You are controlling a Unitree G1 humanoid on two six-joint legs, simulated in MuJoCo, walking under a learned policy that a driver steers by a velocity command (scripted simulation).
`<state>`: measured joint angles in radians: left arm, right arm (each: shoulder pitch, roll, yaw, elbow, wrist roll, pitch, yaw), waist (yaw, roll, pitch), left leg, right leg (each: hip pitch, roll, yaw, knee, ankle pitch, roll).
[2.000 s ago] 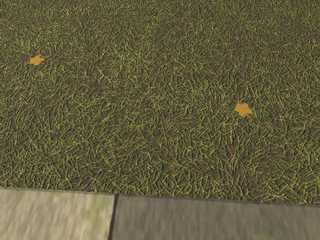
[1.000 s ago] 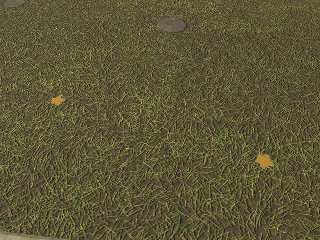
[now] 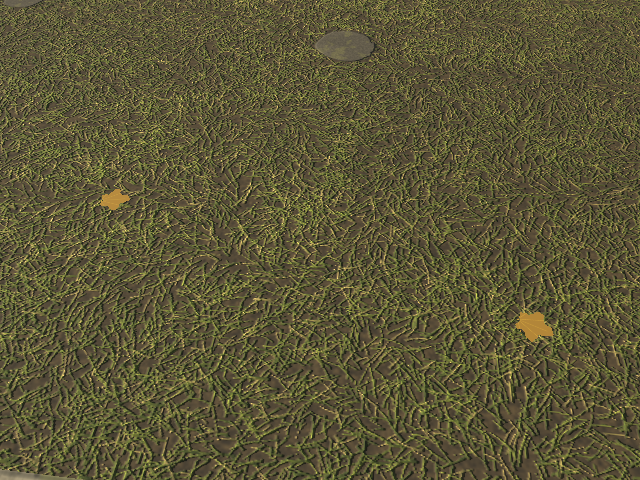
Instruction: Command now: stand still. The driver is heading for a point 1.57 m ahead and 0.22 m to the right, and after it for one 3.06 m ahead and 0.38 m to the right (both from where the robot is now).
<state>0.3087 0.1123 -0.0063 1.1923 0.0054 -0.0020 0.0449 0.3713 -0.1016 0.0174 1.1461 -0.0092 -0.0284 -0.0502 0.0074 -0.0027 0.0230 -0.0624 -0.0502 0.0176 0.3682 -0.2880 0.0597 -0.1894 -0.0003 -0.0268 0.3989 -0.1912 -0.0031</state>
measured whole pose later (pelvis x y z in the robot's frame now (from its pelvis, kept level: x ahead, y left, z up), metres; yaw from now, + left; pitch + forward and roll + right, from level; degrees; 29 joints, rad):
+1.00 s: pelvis +0.16 -0.06 -0.02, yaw +0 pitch +3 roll -1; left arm 0.02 0.22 0.07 0.88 0.02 -0.04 -0.05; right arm 0.55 -0.21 -0.05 1.11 -0.02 -0.11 -0.01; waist -0.07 0.05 0.00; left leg 0.21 0.04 0.00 0.19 -0.43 0.01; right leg -0.53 -0.04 -0.10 0.60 -0.22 -0.10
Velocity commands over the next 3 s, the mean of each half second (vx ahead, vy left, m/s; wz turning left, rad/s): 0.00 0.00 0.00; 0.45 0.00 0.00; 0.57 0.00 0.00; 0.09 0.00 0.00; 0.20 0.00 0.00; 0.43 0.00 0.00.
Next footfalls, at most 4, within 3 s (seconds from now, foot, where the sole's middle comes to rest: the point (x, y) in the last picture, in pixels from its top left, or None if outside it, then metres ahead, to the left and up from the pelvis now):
1.00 right None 0.32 -0.18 -0.78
1.48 left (356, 409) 0.70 -0.05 -0.82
1.88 right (442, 427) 0.66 -0.25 -0.82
2.60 left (331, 372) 0.79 0.00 -0.82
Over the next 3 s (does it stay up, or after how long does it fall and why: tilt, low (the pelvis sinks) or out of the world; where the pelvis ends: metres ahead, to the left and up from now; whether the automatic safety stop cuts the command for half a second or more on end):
stays up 0.90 -0.09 -0.06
